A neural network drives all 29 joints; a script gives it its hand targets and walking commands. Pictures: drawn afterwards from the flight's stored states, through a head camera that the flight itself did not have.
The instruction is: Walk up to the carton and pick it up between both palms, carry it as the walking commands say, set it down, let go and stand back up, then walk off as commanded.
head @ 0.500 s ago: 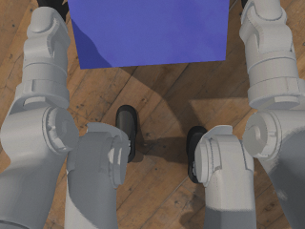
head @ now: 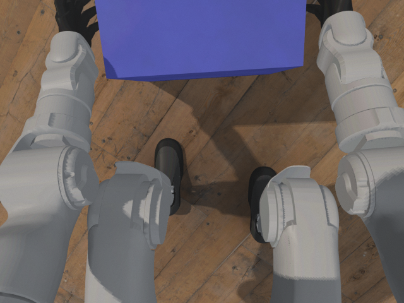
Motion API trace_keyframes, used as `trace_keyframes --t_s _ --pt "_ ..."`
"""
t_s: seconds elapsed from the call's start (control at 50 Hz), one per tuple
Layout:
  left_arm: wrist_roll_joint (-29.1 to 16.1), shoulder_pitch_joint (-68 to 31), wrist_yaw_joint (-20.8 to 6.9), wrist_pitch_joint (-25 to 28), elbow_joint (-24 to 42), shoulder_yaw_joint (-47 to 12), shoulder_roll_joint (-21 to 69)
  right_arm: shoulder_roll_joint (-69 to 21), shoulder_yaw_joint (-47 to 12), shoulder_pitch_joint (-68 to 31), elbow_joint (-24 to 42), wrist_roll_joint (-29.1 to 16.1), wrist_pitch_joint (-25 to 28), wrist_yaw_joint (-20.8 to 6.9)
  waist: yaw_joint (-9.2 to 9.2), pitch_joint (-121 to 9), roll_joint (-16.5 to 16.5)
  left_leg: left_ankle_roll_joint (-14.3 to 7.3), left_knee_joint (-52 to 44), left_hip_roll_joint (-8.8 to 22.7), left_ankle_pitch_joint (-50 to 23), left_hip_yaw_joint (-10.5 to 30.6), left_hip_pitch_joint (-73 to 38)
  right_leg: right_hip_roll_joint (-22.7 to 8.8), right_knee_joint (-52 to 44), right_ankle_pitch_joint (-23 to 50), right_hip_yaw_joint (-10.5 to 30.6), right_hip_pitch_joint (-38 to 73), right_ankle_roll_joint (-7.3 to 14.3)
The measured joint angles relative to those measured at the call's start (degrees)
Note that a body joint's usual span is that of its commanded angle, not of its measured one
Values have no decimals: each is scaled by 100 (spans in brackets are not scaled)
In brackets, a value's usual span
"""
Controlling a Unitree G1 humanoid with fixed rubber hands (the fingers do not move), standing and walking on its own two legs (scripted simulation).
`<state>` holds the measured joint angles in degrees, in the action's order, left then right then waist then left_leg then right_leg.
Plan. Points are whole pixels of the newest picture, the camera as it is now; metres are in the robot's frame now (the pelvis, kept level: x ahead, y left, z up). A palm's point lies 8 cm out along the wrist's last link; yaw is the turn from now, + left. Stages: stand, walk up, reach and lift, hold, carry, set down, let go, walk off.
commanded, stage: set down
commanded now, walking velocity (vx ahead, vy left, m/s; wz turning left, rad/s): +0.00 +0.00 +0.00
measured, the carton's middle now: (202, 9) +0.56 +0.05 -0.27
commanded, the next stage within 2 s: let go in 1.66 s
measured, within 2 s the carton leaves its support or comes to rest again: neither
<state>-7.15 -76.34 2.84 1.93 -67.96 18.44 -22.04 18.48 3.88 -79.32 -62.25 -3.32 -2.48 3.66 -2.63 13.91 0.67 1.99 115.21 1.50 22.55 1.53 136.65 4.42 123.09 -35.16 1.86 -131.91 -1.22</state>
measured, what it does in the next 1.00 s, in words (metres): rises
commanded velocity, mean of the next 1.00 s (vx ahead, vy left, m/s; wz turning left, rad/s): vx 0.00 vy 0.00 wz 0.00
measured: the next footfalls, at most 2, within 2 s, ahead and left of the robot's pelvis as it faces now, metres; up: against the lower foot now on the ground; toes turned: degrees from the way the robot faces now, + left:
none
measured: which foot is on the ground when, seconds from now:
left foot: down 0.00-1.00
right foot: down 0.00-1.00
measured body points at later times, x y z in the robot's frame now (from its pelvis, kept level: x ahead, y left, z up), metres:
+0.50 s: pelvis +0.00 +0.00 +0.00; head +0.36 +0.00 +0.26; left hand +0.52 +0.28 -0.16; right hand +0.57 -0.17 -0.15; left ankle +0.15 +0.13 -0.35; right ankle +0.09 -0.12 -0.35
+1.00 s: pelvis +0.02 +0.01 +0.09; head +0.33 +0.02 +0.41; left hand +0.52 +0.29 -0.02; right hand +0.57 -0.18 +0.00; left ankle +0.15 +0.13 -0.35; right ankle +0.09 -0.12 -0.35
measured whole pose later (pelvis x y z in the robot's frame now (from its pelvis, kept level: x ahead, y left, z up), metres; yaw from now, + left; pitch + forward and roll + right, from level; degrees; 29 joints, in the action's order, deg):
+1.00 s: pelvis +0.02 +0.01 +0.09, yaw -2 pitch +48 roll -2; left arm -8.2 -59.2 1.3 -8.4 -47.7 17.3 -22.2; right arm 23.6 4.6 -64.8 -46.6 -8.7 -11.5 0.3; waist -3.1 -4.9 0.7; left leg 1.0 100.0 1.1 23.0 1.9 125.5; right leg 3.1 105.1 -34.1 1.2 -119.6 -1.5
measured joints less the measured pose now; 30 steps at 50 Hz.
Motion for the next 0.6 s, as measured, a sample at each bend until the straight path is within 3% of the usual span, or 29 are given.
trace_keyframes --t_s 0.34,0.46,0.6 --pt "-188 214 16 22 50 -32 -202 351 -137 79 137 -357 -27 13 -11 -4 0 0 10 9 0 -3 0 -4 5 5 -1 2 -2" --pt "-260 443 14 -91 789 -120 -306 489 -141 280 868 -497 -217 13 -12 -116 0 0 10 8 -2 -3 -37 -5 5 7 -1 39 -4" --pt "-325 753 15 -520 1167 -229 -368 515 -143 507 1043 -542 -619 14 -12 -585 1 -1 -82 -1 25 19 -212 -23 -140 -24 -23 262 -21"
